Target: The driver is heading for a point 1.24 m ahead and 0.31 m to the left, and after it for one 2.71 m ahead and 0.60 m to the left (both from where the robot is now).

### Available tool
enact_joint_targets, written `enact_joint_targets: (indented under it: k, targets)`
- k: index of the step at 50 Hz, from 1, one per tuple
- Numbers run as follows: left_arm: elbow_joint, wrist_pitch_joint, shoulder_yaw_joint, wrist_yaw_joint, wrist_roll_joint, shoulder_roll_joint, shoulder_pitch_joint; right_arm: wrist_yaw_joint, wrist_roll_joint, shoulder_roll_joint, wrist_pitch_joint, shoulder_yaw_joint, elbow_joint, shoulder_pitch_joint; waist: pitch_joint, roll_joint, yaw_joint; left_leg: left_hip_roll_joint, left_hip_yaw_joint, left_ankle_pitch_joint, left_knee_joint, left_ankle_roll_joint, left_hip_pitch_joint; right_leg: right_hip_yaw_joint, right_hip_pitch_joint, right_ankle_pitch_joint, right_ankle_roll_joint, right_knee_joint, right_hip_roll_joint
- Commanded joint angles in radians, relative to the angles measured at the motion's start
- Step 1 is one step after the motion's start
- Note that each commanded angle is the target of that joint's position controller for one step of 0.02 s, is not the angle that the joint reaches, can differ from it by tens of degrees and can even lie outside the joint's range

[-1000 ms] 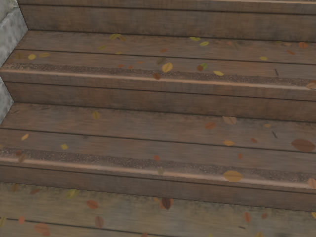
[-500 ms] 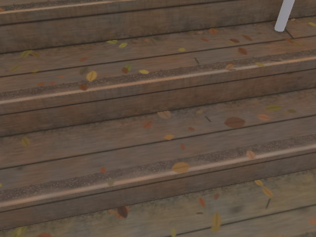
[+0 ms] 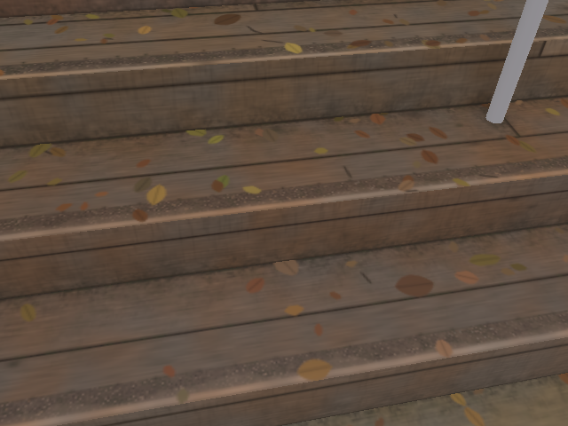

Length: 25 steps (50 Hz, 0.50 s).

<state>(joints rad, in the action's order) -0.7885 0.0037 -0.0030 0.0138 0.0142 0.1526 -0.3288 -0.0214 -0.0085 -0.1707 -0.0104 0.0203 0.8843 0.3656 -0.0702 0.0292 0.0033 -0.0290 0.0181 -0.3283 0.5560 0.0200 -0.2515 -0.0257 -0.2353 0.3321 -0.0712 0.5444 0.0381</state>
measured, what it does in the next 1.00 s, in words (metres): climbs: left foot 0.17 m higher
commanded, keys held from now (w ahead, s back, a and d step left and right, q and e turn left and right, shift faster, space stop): w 0.96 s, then w+q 0.04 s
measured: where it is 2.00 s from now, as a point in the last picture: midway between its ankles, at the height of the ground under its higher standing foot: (224, 141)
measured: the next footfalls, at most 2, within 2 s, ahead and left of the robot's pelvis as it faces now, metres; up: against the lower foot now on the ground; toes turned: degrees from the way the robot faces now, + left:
left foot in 0.50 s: +0.34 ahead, +0.15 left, +0.17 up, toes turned +3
right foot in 1.04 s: +0.67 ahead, -0.06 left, +0.33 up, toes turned -6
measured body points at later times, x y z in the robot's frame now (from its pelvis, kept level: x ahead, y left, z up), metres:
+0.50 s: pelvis +0.18 +0.04 +0.02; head +0.20 +0.05 +0.47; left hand +0.10 +0.24 -0.13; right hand +0.44 -0.08 +0.00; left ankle +0.30 +0.14 -0.56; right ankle -0.01 -0.09 -0.71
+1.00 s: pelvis +0.44 +0.05 +0.18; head +0.48 +0.08 +0.63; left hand +0.72 +0.12 +0.13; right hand +0.30 -0.11 +0.06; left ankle +0.30 +0.15 -0.56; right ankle +0.63 -0.05 -0.36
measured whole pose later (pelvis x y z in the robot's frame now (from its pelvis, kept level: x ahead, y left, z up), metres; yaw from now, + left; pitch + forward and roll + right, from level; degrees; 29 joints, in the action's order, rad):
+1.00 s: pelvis +0.44 +0.05 +0.18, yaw +0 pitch +6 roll -5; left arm -0.59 0.07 -0.18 -0.06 0.02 0.03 0.07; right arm -0.03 0.00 -0.05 -0.06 -0.06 1.09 0.59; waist -0.04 -0.02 0.10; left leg -0.08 -0.04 -0.15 0.16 0.04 0.03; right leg -0.21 -1.20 0.21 -0.08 1.44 -0.08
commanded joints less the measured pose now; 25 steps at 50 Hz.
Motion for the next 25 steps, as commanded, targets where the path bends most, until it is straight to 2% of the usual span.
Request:
enact_joint_targets:
  k: [1,2,4,6,7,8,9,10,11,12,13,14,16,17,18,19,20,21,22,23,24,25]
  targets:
    - [0.06,0.034,0.03,-0.001,0.002,0.071,0.076,-0.002,0.006,-0.142,-0.03,0.033,-0.018,0.033,0.131,-0.147,0.018,-0.092,0.184,-0.206,-0.235,0.169,0.015,0.044,-0.159,0.079,-0.054,-0.059,-0.022]
    - [0.048,0.044,0.028,-0.006,0.002,0.061,0.057,-0.003,0.005,-0.148,-0.028,0.035,-0.016,0.047,0.108,-0.163,0.016,-0.113,0.225,-0.201,-0.246,0.191,0.055,0.019,-0.171,0.038,-0.047,-0.016,-0.003]
    - [0.026,0.059,0.027,-0.018,-0.001,0.059,0.046,-0.001,0.003,-0.156,-0.028,0.036,-0.023,0.038,0.093,-0.15,0.013,-0.144,0.266,-0.11,-0.239,0.228,0.106,0.002,-0.175,-0.035,-0.04,0.022,0.001]
    - [0.008,0.068,0.028,-0.031,-0.002,0.078,0.021,0.004,-0.002,-0.168,-0.029,0.036,-0.031,0.026,0.069,-0.112,0.005,-0.125,0.226,0.062,-0.197,0.235,0.122,-0.004,-0.115,-0.111,-0.037,-0.009,0.003]
    - [0.0,0.07,0.033,-0.037,-0.003,0.102,-0.001,0.006,-0.001,-0.166,-0.029,0.033,-0.04,0.001,0.056,-0.076,-0.01,-0.093,0.167,0.195,-0.148,0.223,0.094,-0.003,-0.032,-0.2,-0.038,-0.047,0.002]
    - [-0.011,0.067,0.042,-0.038,-0.006,0.136,-0.019,0.009,0.0,-0.171,-0.035,0.032,-0.045,-0.029,0.029,-0.037,-0.022,-0.047,0.093,0.405,-0.064,0.203,0.077,0.011,0.063,-0.402,-0.043,-0.063,-0.009]
    - [-0.017,0.062,0.057,-0.039,-0.008,0.174,-0.073,0.018,0.003,-0.159,-0.045,0.024,-0.047,-0.039,-0.034,0.013,-0.047,0.008,0.008,0.57,0.071,0.164,0.013,0.039,0.216,-0.603,-0.055,-0.059,-0.028]
    - [-0.043,0.048,0.074,-0.035,-0.007,0.208,-0.202,0.031,0.005,-0.139,-0.061,0.013,-0.055,-0.082,-0.081,0.061,-0.112,0.037,-0.036,0.579,0.261,0.12,-0.186,0.128,0.433,-0.724,-0.093,-0.07,-0.089]
    - [-0.092,0.024,0.092,-0.02,-0.024,0.249,-0.378,0.05,-0.005,-0.101,-0.083,-0.002,-0.066,-0.158,-0.081,0.161,-0.202,0.071,-0.093,0.305,0.594,0.057,-0.498,0.346,0.641,-0.766,-0.192,-0.166,-0.259]
    - [-0.118,0.018,0.081,-0.011,-0.058,0.232,-0.422,0.057,-0.037,-0.071,-0.089,-0.005,-0.057,-0.191,0.004,0.184,-0.202,0.108,-0.05,-0.225,1.129,0.018,-0.742,0.548,0.626,-0.784,-0.323,-0.237,-0.447]
    - [-0.108,0.032,0.06,-0.007,-0.083,0.187,-0.325,0.053,-0.073,-0.027,-0.089,-0.018,-0.113,-0.248,0.141,0.107,-0.151,0.081,0.117,-0.325,1.466,0.024,-0.993,0.48,0.566,-0.693,-0.319,-0.241,-0.471]
    - [-0.104,0.046,0.039,-0.008,-0.084,0.135,-0.263,0.046,-0.089,0.02,-0.086,-0.045,-0.184,-0.314,0.196,0.111,-0.123,0.066,0.156,-0.376,1.696,0.036,-1.193,0.391,0.555,-0.603,-0.269,-0.238,-0.447]
    - [-0.167,0.04,0.001,-0.016,-0.064,0.042,-0.262,0.045,-0.062,0.099,-0.086,-0.092,-0.297,-0.35,0.201,0.04,-0.062,0.049,0.183,-0.408,1.974,0.071,-1.418,0.293,0.537,-0.5,-0.159,-0.235,-0.415]
    - [-0.17,0.035,-0.008,-0.016,-0.047,0.035,-0.209,0.057,-0.055,0.12,-0.083,-0.112,-0.335,-0.339,0.223,0.004,-0.013,0.034,0.181,-0.409,1.957,0.083,-1.426,0.236,0.429,-0.389,-0.11,-0.264,-0.399]
    - [-0.158,0.028,-0.013,-0.009,-0.03,0.04,-0.122,0.069,-0.045,0.138,-0.085,-0.138,-0.394,-0.386,0.253,-0.015,0.026,0.013,0.141,-0.369,1.809,0.08,-1.37,0.152,0.263,-0.254,-0.065,-0.356,-0.356]
    - [-0.128,0.022,-0.014,0.0,-0.011,0.074,-0.009,0.076,-0.033,0.134,-0.087,-0.165,-0.472,-0.449,0.297,-0.024,0.078,-0.037,0.057,-0.243,1.49,0.072,-1.192,0.035,-0.045,-0.134,-0.028,-0.462,-0.272]
    - [-0.111,0.034,-0.022,0.016,0.014,0.081,0.059,0.078,-0.018,0.089,-0.082,-0.173,-0.513,-0.493,0.31,-0.031,0.101,-0.055,-0.083,-0.1,1.207,0.042,-0.877,-0.038,-0.378,-0.111,-0.05,-0.593,-0.209]
    - [-0.121,0.068,-0.009,0.029,0.038,0.128,-0.004,0.077,0.019,0.098,-0.077,-0.194,-0.511,-0.451,0.179,-0.052,0.111,-0.063,-0.197,0.137,1.021,0.049,-0.334,-0.038,-0.643,-0.19,-0.111,-0.749,-0.198]
    - [-0.136,0.106,0.003,0.026,0.064,0.203,-0.075,0.066,0.017,0.035,-0.084,-0.154,-0.474,-0.349,-0.011,0.03,0.148,0.045,-0.271,0.136,1.002,0.044,0.057,-0.026,-0.574,-0.94,-0.149,-0.651,-0.184]
    - [-0.145,0.117,0.033,0.013,0.056,0.317,-0.114,0.044,0.01,-0.078,-0.088,-0.095,-0.428,-0.228,-0.167,0.078,0.212,0.105,-0.272,0.02,0.933,0.049,0.193,-0.039,-0.346,-1.541,-0.135,-0.443,-0.203]
    - [-0.159,0.088,0.069,0.001,0.019,0.424,-0.101,0.022,0.018,-0.176,-0.076,-0.042,-0.36,-0.054,-0.246,0.155,0.299,0.115,-0.221,-0.065,0.768,0.063,0.137,-0.002,-0.021,-1.828,-0.105,-0.23,-0.249]
    - [-0.157,0.06,0.082,-0.001,0.013,0.425,-0.071,0.016,0.034,-0.22,-0.06,-0.019,-0.309,0.019,-0.213,0.208,0.3,0.115,-0.138,-0.14,0.492,0.086,-0.003,0.016,0.213,-1.853,-0.069,-0.006,-0.242]
Keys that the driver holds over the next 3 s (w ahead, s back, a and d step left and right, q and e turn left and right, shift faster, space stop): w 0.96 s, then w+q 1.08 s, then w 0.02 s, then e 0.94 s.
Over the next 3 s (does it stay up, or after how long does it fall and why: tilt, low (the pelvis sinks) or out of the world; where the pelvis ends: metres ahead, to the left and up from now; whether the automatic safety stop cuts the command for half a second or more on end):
stays up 1.22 0.21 0.64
